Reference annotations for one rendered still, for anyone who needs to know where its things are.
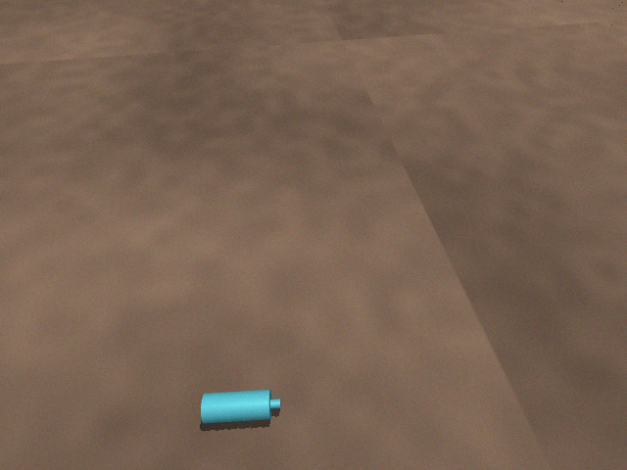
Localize bottle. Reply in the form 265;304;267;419
201;390;281;424

